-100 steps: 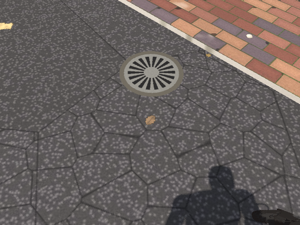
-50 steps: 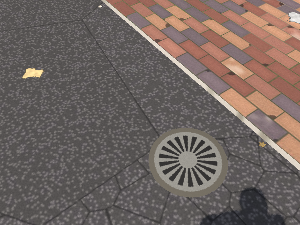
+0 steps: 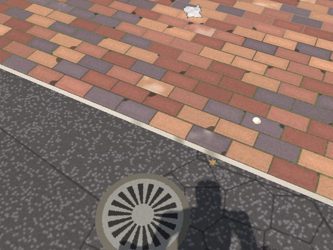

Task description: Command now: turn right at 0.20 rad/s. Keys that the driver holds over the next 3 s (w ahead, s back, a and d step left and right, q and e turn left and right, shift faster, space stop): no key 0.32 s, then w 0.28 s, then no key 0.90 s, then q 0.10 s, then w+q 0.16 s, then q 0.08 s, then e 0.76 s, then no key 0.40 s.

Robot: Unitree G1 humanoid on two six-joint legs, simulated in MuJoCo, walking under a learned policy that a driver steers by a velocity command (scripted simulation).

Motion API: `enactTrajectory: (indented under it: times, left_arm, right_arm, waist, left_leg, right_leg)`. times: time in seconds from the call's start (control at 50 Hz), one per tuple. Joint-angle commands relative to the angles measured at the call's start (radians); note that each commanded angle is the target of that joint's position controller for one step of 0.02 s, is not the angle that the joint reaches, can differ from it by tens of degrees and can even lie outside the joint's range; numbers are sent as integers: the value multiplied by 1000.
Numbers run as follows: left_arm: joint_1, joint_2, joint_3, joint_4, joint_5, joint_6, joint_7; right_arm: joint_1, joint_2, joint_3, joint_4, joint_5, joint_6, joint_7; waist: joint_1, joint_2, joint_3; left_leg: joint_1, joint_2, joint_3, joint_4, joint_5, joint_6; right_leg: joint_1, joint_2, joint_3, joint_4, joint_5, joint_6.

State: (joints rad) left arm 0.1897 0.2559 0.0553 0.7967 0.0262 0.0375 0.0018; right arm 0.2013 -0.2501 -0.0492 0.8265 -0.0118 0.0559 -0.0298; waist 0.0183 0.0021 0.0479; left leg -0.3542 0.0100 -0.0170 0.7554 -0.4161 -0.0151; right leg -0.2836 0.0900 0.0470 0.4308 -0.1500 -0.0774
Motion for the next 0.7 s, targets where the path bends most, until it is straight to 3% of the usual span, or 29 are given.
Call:
enactTrajectory:
  times: [0.02, 0.06, 0.08, 0.1, 0.12, 0.14, 0.18, 0.22, 0.24, 0.26, 0.32, 0.34, 0.38, 0.42, 0.44, 0.46, 0.48, 0.54, 0.56, 0.58, 0.6, 0.62, 0.64, 0.66, 0.7]
  left_arm:
    - [-4, 144, 28, -33, 0, -4, 3]
    - [-11, 121, 16, -20, -12, -2, 9]
    - [13, 71, 0, -23, -16, -8, 9]
    - [14, 48, -5, -25, -29, -10, 9]
    - [8, 81, 1, 0, -12, -6, 10]
    - [21, 74, 0, 16, -13, -5, 6]
    - [7, 67, -4, 35, -8, -11, 5]
    - [13, 83, -8, 57, -2, -23, 10]
    - [9, 100, -6, 71, -7, -27, 14]
    - [22, 89, -6, 93, -19, -27, 15]
    - [22, 71, -15, 133, -16, -27, 18]
    - [34, 62, -19, 152, -14, -27, 20]
    - [37, 76, -12, 163, -5, -25, 18]
    - [12, 65, -13, 152, 4, -27, 8]
    - [8, 46, -18, 147, 10, -34, 2]
    - [6, 43, -19, 144, 12, -42, -2]
    - [23, 44, -18, 148, 9, -51, -6]
    - [183, 29, -15, 211, -2, -75, -12]
    - [267, 48, -8, 242, 2, -82, -6]
    - [361, 123, 8, 259, 12, -93, 7]
    - [406, 192, 24, 275, 4, -95, 2]
    - [304, 158, 16, 253, 7, -93, 7]
    - [220, 119, 6, 225, 1, -100, 8]
    - [185, 97, -1, 215, -4, -109, 10]
    - [202, 59, -16, 228, -9, -125, 17]
  right_arm:
    - [53, -64, -12, -37, 6, -19, -8]
    - [105, -53, -5, -14, -1, -36, -13]
    - [96, -101, -8, -22, -21, -49, -18]
    - [10, -168, -16, -42, -18, -55, -12]
    - [-43, -119, -4, -48, -16, -62, -3]
    - [-78, -85, 9, -51, -12, -69, 1]
    - [-63, -94, 11, -27, -6, -73, -3]
    - [-18, -108, 6, -9, -2, -75, -4]
    - [32, -105, 5, 1, 3, -75, -1]
    - [40, -95, 7, 20, 7, -73, -1]
    - [17, -86, 7, 41, 2, -62, -3]
    - [31, -81, 9, 55, -1, -60, 0]
    - [52, -126, -11, 72, -3, -49, 5]
    - [81, -153, -23, 86, -2, -41, 9]
    - [81, -162, -31, 93, -1, -42, 8]
    - [72, -152, -32, 94, -1, -47, 11]
    - [52, -147, -33, 92, -4, -54, 14]
    - [-48, -141, -38, 74, 3, -68, 28]
    - [-73, -114, -33, 65, -1, -71, 30]
    - [-95, -36, -11, 37, 2, -78, 37]
    - [-114, -41, -11, 10, -10, -85, 42]
    - [-86, -87, -19, 24, -21, -90, 44]
    - [-48, -81, -18, 50, -13, -98, 50]
    - [-16, -69, -15, 74, -12, -104, 53]
    - [12, -59, -13, 102, -27, -102, 54]
  waist:
    - [-8, -119, -85]
    - [-41, -72, -74]
    - [-16, 48, -80]
    - [27, 172, -34]
    - [19, 165, -27]
    - [37, 151, -28]
    - [34, 155, -20]
    - [12, 122, -59]
    - [-23, 90, -68]
    - [-14, 59, -60]
    - [-13, 20, -19]
    - [-18, 14, -36]
    - [-30, 55, -2]
    - [-42, 103, 66]
    - [-38, 128, 90]
    - [-33, 116, 97]
    - [-17, 104, 88]
    - [69, 84, 62]
    - [100, 21, 73]
    - [124, -196, 51]
    - [123, -272, 97]
    - [51, -142, 143]
    - [3, -75, 129]
    - [-21, -62, 96]
    - [-30, -70, 31]
  left_leg:
    - [102, -27, 30, -151, 31, 24]
    - [251, -10, 7, -417, 189, 52]
    - [287, 139, -166, -525, 154, 80]
    - [166, 278, -326, -568, 227, 151]
    - [55, 301, -305, -556, 259, 193]
    - [44, 254, -251, -541, 274, 181]
    - [95, 170, -163, -497, 311, 121]
    - [169, 138, -137, -451, 392, 96]
    - [169, 120, -138, -457, 383, 86]
    - [189, 106, -122, -470, 330, 82]
    - [196, 96, -107, -465, 237, 79]
    - [197, 89, -107, -486, 114, 80]
    - [179, 88, -148, -509, -191, 114]
    - [159, 175, -267, -590, -405, 178]
    - [149, 239, -332, -628, -426, 213]
    - [127, 272, -359, -651, -393, 231]
    - [118, 273, -345, -650, -341, 232]
    - [-31, 165, -176, -540, -266, 182]
    - [-119, 104, -108, -402, -252, 159]
    - [-262, -12, 28, -100, -168, 112]
    - [-398, -80, 49, 86, -143, 111]
    - [-376, -19, -25, 188, -55, 119]
    - [-329, 7, -34, 206, 27, 114]
    - [-292, 23, -23, 203, 78, 100]
    - [-233, 22, 25, 208, 130, 62]
  right_leg:
    - [48, -268, 272, -119, 78, -137]
    - [-28, -234, 261, -78, 26, -68]
    - [-73, -173, 209, 3, -57, -11]
    - [-78, -20, 71, 39, -169, 27]
    - [49, -41, 44, 124, -233, 37]
    - [96, -47, 43, 112, -184, 35]
    - [117, -62, 44, 10, -34, 39]
    - [148, -103, 73, -52, 82, 53]
    - [167, -124, 92, -44, 117, 57]
    - [135, -120, 96, -49, 84, 58]
    - [97, -125, 109, -95, 58, 56]
    - [106, -117, 105, -103, -13, 52]
    - [28, -60, 52, -19, -259, 31]
    - [-87, -33, -15, 100, -333, 19]
    - [-107, -50, -53, 175, -275, 21]
    - [-104, -80, -60, 221, -238, 20]
    - [-86, -94, -62, 230, -237, 16]
    - [195, -55, -108, 37, -190, -17]
    - [290, -73, -37, -58, -253, -30]
    - [377, -290, 328, -259, -526, -82]
    - [360, -445, 643, -400, -708, -155]
    - [268, -450, 597, -376, -610, -172]
    - [236, -397, 478, -351, -439, -147]
    - [254, -349, 366, -335, -233, -117]
    - [293, -295, 192, -269, 272, -97]
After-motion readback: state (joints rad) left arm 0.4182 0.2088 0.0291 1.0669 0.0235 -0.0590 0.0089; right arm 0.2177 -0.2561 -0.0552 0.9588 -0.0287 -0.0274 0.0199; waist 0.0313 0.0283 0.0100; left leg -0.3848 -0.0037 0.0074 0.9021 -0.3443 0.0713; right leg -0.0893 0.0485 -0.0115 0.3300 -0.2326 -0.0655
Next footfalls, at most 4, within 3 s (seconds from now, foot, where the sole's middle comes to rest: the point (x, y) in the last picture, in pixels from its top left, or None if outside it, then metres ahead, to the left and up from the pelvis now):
0.08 left None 0.03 0.12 -0.78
0.96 left None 0.26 0.08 -0.78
1.24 right None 0.19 -0.12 -0.78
1.92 left None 0.33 0.14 -0.78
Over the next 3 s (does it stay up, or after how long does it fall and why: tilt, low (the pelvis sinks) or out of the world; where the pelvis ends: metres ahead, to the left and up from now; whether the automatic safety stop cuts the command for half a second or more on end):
stays up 0.31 0.06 0.00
